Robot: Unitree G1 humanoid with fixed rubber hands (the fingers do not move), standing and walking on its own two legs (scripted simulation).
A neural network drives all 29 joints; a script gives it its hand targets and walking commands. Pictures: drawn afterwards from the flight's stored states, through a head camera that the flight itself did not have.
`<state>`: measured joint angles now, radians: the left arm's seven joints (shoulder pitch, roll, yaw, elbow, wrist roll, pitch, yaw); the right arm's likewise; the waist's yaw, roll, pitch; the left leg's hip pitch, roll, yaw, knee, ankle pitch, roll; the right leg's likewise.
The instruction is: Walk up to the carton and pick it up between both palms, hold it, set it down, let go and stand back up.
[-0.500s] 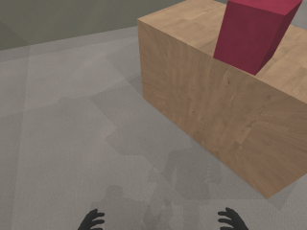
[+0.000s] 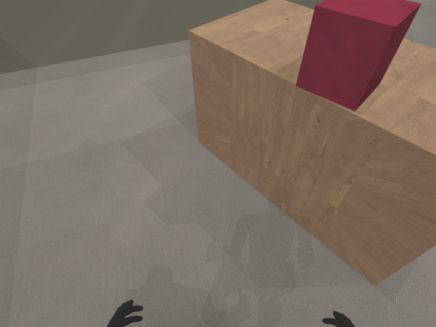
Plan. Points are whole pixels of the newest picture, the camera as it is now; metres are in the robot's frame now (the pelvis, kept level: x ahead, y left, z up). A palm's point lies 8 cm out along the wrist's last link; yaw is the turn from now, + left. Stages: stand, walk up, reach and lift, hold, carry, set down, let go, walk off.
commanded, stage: stand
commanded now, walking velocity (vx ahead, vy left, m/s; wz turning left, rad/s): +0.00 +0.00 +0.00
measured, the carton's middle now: (351, 49) +0.85 -0.40 +0.08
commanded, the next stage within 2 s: none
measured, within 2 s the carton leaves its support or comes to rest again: neither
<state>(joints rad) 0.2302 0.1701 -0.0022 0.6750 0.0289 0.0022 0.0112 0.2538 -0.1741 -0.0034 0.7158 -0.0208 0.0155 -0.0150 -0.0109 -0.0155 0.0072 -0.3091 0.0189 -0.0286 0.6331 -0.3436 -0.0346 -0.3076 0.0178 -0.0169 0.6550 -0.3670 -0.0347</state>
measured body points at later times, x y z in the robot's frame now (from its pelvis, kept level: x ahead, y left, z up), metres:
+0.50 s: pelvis +0.02 +0.00 +0.00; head +0.04 +0.00 +0.45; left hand +0.12 +0.23 -0.12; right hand +0.11 -0.23 -0.13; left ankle -0.01 +0.14 -0.72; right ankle -0.01 -0.10 -0.72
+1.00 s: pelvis +0.01 +0.00 +0.01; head +0.03 -0.01 +0.46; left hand +0.08 +0.23 -0.13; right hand +0.07 -0.24 -0.14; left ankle -0.01 +0.14 -0.72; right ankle -0.01 -0.10 -0.72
